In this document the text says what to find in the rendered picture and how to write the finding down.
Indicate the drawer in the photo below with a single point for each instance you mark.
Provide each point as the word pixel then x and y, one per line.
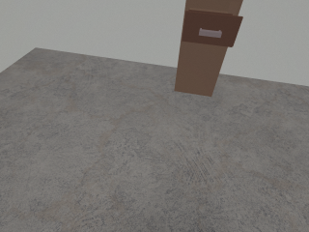
pixel 228 24

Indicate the handle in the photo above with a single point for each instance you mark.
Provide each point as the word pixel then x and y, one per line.
pixel 210 33

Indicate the cabinet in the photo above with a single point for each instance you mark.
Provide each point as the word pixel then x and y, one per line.
pixel 199 64

